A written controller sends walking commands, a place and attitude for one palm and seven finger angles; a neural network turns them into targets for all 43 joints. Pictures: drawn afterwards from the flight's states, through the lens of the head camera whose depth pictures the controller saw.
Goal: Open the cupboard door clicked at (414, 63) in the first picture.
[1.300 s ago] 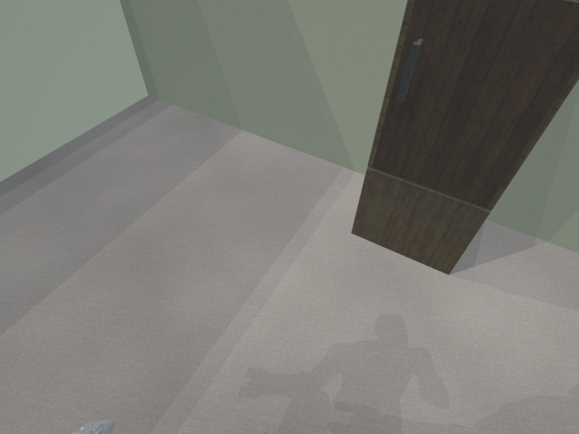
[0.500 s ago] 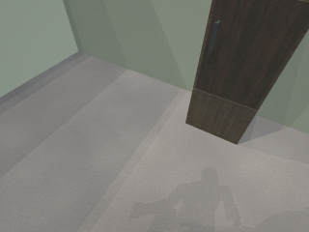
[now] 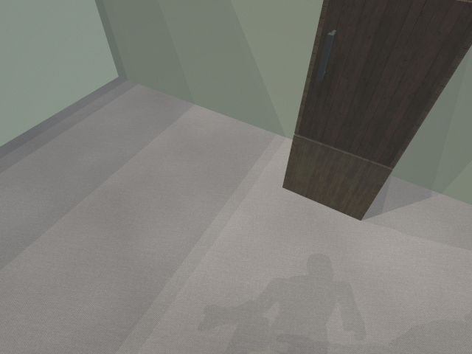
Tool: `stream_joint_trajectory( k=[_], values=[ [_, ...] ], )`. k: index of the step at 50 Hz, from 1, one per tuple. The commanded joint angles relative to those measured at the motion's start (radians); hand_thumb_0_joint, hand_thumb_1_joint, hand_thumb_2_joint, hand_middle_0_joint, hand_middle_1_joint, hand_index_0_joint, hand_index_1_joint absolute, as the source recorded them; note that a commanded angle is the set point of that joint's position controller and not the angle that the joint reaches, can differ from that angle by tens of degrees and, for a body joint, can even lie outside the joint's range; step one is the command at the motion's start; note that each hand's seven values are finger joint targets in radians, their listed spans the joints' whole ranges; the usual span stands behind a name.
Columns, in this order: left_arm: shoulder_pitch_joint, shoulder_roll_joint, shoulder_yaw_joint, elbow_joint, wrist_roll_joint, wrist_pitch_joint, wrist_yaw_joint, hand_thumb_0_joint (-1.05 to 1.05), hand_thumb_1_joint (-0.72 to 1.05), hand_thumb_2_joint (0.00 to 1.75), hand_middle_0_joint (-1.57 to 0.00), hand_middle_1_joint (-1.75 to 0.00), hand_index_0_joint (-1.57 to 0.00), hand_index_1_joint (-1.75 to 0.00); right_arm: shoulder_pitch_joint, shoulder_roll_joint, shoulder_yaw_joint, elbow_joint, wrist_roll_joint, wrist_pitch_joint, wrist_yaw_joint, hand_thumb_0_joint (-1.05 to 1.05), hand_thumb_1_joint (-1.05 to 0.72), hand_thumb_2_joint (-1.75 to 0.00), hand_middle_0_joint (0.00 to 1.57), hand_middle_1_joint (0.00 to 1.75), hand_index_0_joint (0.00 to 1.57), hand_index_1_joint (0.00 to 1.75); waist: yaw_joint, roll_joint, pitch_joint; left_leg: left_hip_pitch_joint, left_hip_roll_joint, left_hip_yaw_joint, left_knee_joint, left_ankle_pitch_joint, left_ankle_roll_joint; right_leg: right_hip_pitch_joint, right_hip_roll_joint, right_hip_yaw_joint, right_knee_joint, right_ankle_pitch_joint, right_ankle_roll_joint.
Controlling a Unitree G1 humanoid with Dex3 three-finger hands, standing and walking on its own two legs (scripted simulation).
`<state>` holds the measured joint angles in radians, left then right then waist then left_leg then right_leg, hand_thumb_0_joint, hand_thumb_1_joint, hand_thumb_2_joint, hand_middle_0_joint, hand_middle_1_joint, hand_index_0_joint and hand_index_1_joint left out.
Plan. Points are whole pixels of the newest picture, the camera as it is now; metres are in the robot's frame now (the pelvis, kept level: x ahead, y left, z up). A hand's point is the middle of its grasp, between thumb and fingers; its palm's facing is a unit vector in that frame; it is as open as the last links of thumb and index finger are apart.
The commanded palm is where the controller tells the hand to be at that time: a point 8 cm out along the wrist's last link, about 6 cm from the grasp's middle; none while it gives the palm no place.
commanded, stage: look at it before walking up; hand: left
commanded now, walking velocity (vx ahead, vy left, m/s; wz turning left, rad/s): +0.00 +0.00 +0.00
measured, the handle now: (326, 56) +1.04 -0.25 +0.03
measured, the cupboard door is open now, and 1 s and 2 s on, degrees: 0 0 0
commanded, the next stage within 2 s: walk to a spot facing it in 0.14 s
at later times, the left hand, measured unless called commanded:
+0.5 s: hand out of the picture +0.06 +0.21 -0.18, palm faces -0.07 -0.97 -0.25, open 7.4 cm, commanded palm none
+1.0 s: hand (132, 332) +0.20 +0.23 -0.20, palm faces -0.18 -0.97 -0.18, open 7.4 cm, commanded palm none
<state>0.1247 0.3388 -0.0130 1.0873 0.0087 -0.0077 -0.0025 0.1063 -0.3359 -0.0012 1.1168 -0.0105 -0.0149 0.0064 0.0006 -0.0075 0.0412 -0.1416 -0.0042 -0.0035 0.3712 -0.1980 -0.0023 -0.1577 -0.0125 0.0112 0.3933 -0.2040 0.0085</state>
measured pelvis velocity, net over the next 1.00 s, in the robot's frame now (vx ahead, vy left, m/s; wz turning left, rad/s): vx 0.17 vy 0.04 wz -0.28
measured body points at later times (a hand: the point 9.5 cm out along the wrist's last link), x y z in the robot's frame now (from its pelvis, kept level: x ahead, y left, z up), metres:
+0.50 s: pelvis +0.04 -0.01 -0.01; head +0.04 -0.01 +0.44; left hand +0.07 +0.26 -0.16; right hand +0.07 -0.27 -0.16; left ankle +0.00 +0.12 -0.75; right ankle +0.01 -0.12 -0.75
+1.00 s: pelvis +0.17 +0.04 -0.01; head +0.20 +0.07 +0.43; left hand +0.21 +0.28 -0.18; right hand +0.22 -0.20 -0.14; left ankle +0.23 +0.12 -0.75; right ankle +0.07 -0.07 -0.66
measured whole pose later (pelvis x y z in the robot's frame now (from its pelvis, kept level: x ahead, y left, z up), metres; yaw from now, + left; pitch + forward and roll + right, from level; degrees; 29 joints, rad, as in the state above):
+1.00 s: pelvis +0.17 +0.04 -0.01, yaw -16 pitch -1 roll -1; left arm 0.33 0.22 0.08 1.04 0.02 0.02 0.00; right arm 0.13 -0.13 -0.01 0.95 -0.02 -0.05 -0.02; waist 0.04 -0.06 0.07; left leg -0.31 0.08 0.17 0.59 -0.27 0.04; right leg -0.42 -0.01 -0.02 1.17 -0.48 0.02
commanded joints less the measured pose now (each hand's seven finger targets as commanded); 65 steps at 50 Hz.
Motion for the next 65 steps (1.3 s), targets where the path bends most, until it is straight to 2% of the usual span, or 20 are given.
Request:
stream_joint_trajectory(
  k=[1, 12, 15, 20, 24, 26, 28, 29, 31, 36, 39, 41, 43, 44, 46, 49, 59, 62, 63, 65],
  values=[
    [-0.042, 0.208, 0.048, -0.062, 0.003, -0.020, 0.015, 0.00, 0.90, 0.90, -0.20, -0.30, -0.20, -0.30, -0.049, -0.208, -0.037, -0.067, 0.003, -0.019, -0.017, 0.00, -0.90, -0.90, 0.20, 0.30, 0.20, 0.30, -0.001, 0.009, -0.073, 0.022, 0.124, -0.093, -0.064, 0.127, 0.028, 0.013, -0.108, 0.093, -0.067, 0.122, -0.038],
    [-0.040, 0.210, 0.047, -0.059, 0.003, -0.021, 0.014, 0.00, 0.90, 0.90, -0.20, -0.30, -0.20, -0.30, -0.048, -0.212, -0.036, -0.065, 0.004, -0.021, -0.018, 0.00, -0.90, -0.90, 0.20, 0.30, 0.20, 0.30, 0.000, 0.004, -0.090, 0.038, 0.127, -0.091, -0.065, 0.151, 0.029, 0.024, -0.109, 0.090, -0.066, 0.146, -0.037],
    [0.046, 0.086, 0.026, -0.031, 0.005, 0.008, 0.015, 0.00, 0.90, 0.90, -0.20, -0.30, -0.20, -0.30, 0.029, -0.087, -0.010, -0.038, -0.006, 0.001, -0.013, 0.00, -0.90, -0.90, 0.20, 0.30, 0.20, 0.30, 0.001, 0.010, -0.083, 0.043, 0.123, -0.051, -0.036, -0.040, 0.008, -0.016, -0.086, 0.101, -0.049, -0.053, -0.027],
    [0.101, 0.080, 0.048, -0.079, 0.015, 0.021, -0.012, 0.00, 0.90, 0.90, -0.20, -0.30, -0.20, -0.30, 0.071, -0.126, -0.040, -0.078, -0.011, 0.008, -0.013, 0.00, -0.90, -0.90, 0.20, 0.30, 0.20, 0.30, 0.004, 0.052, 0.072, -0.054, 0.174, -0.101, -0.071, -0.403, 0.054, -0.191, -0.015, 0.111, 0.041, -0.300, -0.050],
    [0.184, 0.031, 0.062, -0.105, 0.016, -0.003, -0.019, 0.00, 0.90, 0.90, -0.20, -0.30, -0.20, -0.30, 0.113, -0.121, -0.061, -0.108, -0.006, -0.012, -0.019, 0.00, -0.90, -0.90, 0.20, 0.30, 0.20, 0.30, 0.018, 0.096, 0.050, -0.036, 0.234, -0.124, 0.007, -0.280, 0.098, -0.203, 0.018, 0.076, 0.176, -0.184, -0.058],
    [0.254, 0.039, 0.076, -0.092, 0.020, -0.016, -0.014, 0.00, 0.90, 0.90, -0.20, -0.30, -0.20, -0.30, 0.093, -0.079, -0.060, -0.130, -0.004, -0.019, -0.019, 0.00, -0.90, -0.90, 0.20, 0.30, 0.20, 0.30, 0.050, -0.014, 0.035, -0.164, 0.168, -0.024, 0.194, -0.208, 0.058, -0.073, -0.035, 0.189, 0.111, -0.111, -0.095],
    [0.411, 0.113, 0.098, -0.051, 0.017, -0.034, 0.006, 0.00, 0.90, 0.90, -0.20, -0.30, -0.20, -0.30, -0.011, 0.000, -0.046, -0.196, -0.003, -0.030, -0.015, 0.00, -0.90, -0.90, 0.20, 0.30, 0.20, 0.30, 0.109, -0.287, 0.048, -0.514, 0.026, 0.120, 0.573, -0.382, -0.019, 0.174, -0.282, 0.602, -0.100, 0.162, -0.241],
    [0.465, 0.097, 0.095, -0.039, 0.013, -0.040, 0.018, 0.00, 0.90, 0.90, -0.20, -0.30, -0.20, -0.30, -0.068, -0.004, -0.044, -0.216, -0.007, -0.038, -0.017, 0.00, -0.90, -0.90, 0.20, 0.30, 0.20, 0.30, 0.130, -0.215, 0.062, -0.600, 0.052, 0.051, 0.679, -0.398, -0.018, 0.230, -0.312, 0.651, -0.095, 0.344, -0.297],
    [0.440, 0.064, 0.094, -0.042, 0.021, -0.040, 0.033, 0.00, 0.90, 0.90, -0.20, -0.30, -0.20, -0.30, -0.065, 0.018, -0.047, -0.217, -0.004, -0.046, -0.015, 0.00, -0.90, -0.90, 0.20, 0.30, 0.20, 0.30, 0.092, -0.084, 0.021, -0.621, 0.097, 0.011, 0.694, -0.365, -0.019, 0.276, -0.292, 0.524, -0.024, 0.418, -0.295],
    [0.327, 0.027, 0.091, -0.065, 0.024, -0.046, 0.029, 0.00, 0.90, 0.90, -0.20, -0.30, -0.20, -0.30, -0.025, 0.076, -0.050, -0.216, 0.004, -0.028, 0.004, 0.00, -0.90, -0.90, 0.20, 0.30, 0.20, 0.30, 0.021, -0.139, 0.027, -0.400, 0.073, 0.056, 0.500, -0.181, -0.029, 0.025, -0.191, 0.344, -0.096, 0.281, -0.209],
    [0.293, 0.019, 0.096, -0.070, 0.018, -0.040, 0.028, 0.00, 0.90, 0.90, -0.20, -0.30, -0.20, -0.30, 0.030, 0.081, -0.050, -0.204, 0.008, -0.033, -0.001, 0.00, -0.90, -0.90, 0.20, 0.30, 0.20, 0.30, -0.009, -0.148, 0.022, -0.185, 0.033, 0.099, 0.303, -0.049, -0.026, -0.069, -0.129, 0.265, -0.037, 0.329, -0.145],
    [0.264, 0.000, 0.104, -0.080, 0.011, -0.031, 0.028, 0.00, 0.90, 0.90, -0.20, -0.30, -0.20, -0.30, 0.229, 0.031, -0.061, -0.144, 0.006, -0.041, -0.025, 0.00, -0.90, -0.90, 0.20, 0.30, 0.20, 0.30, -0.088, -0.065, -0.065, 0.124, 0.043, 0.089, 0.122, 0.080, -0.020, -0.158, -0.059, 0.204, 0.170, 0.335, -0.095],
    [0.354, -0.090, 0.096, -0.096, -0.004, -0.025, 0.017, 0.00, 0.90, 0.90, -0.20, -0.30, -0.20, -0.30, 0.390, -0.133, -0.091, -0.119, -0.009, -0.042, -0.038, 0.00, -0.90, -0.90, 0.20, 0.30, 0.20, 0.30, -0.094, 0.344, -0.249, 0.342, 0.510, -0.374, 0.008, 0.379, 0.149, -0.380, 0.092, 0.011, 0.705, -0.438, -0.010],
    [0.317, -0.071, 0.093, -0.101, 0.007, -0.017, 0.023, 0.00, 0.90, 0.90, -0.20, -0.30, -0.20, -0.30, 0.325, -0.100, -0.079, -0.134, -0.005, -0.032, -0.039, 0.00, -0.90, -0.90, 0.20, 0.30, 0.20, 0.30, -0.087, 0.234, -0.197, 0.188, 0.524, -0.368, -0.054, 0.235, 0.193, -0.376, 0.046, 0.039, 0.829, -0.449, -0.015],
    [0.222, -0.089, 0.095, -0.119, 0.019, -0.005, 0.007, 0.00, 0.90, 0.90, -0.20, -0.30, -0.20, -0.30, 0.191, -0.009, -0.061, -0.171, -0.012, -0.033, -0.043, 0.00, -0.90, -0.90, 0.20, 0.30, 0.20, 0.30, -0.042, 0.150, 0.007, -0.026, 0.447, -0.256, -0.084, 0.186, 0.196, -0.436, -0.038, 0.018, 0.893, -0.330, 0.002],
    [0.271, -0.118, 0.096, -0.113, 0.017, 0.030, -0.008, 0.00, 0.90, 0.90, -0.20, -0.30, -0.20, -0.30, 0.114, 0.040, -0.050, -0.178, -0.015, -0.035, -0.042, 0.00, -0.90, -0.90, 0.20, 0.30, 0.20, 0.30, 0.019, 0.175, -0.013, -0.124, 0.333, -0.002, -0.074, 0.254, 0.141, -0.326, -0.052, -0.030, 0.791, -0.219, 0.019],
    [0.077, -0.108, 0.088, -0.210, 0.024, 0.043, -0.003, 0.00, 0.90, 0.90, -0.20, -0.30, -0.20, -0.30, 0.165, -0.007, -0.083, -0.158, -0.024, -0.009, -0.032, 0.00, -0.90, -0.90, 0.20, 0.30, 0.20, 0.30, -0.024, 0.140, -0.039, -0.028, 0.360, 0.072, -0.022, 0.297, 0.154, -0.221, -0.037, -0.091, 0.363, -0.165, 0.015],
    [0.120, -0.085, 0.088, -0.199, 0.023, 0.030, 0.004, 0.00, 0.90, 0.90, -0.20, -0.30, -0.20, -0.30, 0.156, -0.016, -0.083, -0.154, -0.020, 0.002, -0.027, 0.00, -0.90, -0.90, 0.20, 0.30, 0.20, 0.30, 0.017, 0.090, -0.054, -0.076, 0.330, 0.109, 0.100, 0.269, 0.092, -0.057, -0.022, -0.109, 0.139, -0.015, 0.001],
    [0.154, -0.044, 0.092, -0.190, 0.025, 0.021, 0.006, 0.00, 0.90, 0.90, -0.20, -0.30, -0.20, -0.30, 0.170, -0.001, -0.076, -0.156, -0.014, 0.003, -0.022, 0.00, -0.90, -0.90, 0.20, 0.30, 0.20, 0.30, 0.030, 0.023, -0.087, -0.140, 0.294, 0.149, 0.186, 0.126, 0.044, 0.055, -0.060, -0.062, 0.052, 0.034, -0.020],
    [0.225, 0.091, 0.109, -0.169, 0.020, 0.007, 0.019, 0.00, 0.90, 0.90, -0.20, -0.30, -0.20, -0.30, 0.124, 0.075, -0.051, -0.204, -0.009, 0.014, -0.018, 0.00, -0.90, -0.90, 0.20, 0.30, 0.20, 0.30, 0.073, -0.260, -0.080, -0.445, 0.106, 0.186, 0.564, -0.464, -0.045, 0.152, -0.395, 0.359, -0.110, 0.130, -0.215]
  ],
)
